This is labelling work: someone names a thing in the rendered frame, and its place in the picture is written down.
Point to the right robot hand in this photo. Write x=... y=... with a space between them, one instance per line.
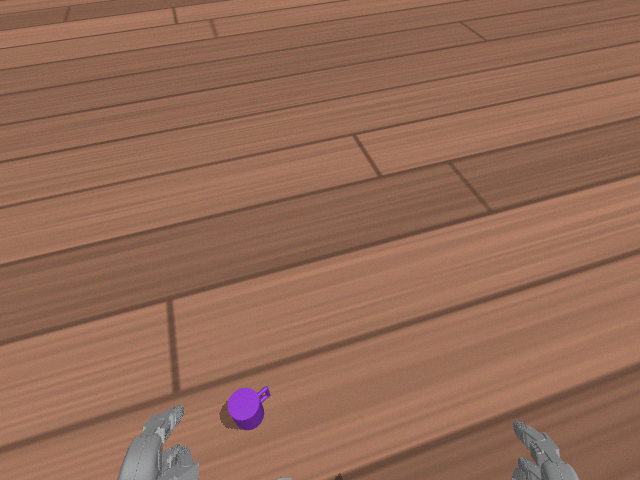
x=546 y=455

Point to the mug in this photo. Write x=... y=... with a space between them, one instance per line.
x=245 y=407

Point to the left robot hand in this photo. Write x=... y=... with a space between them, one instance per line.
x=144 y=459

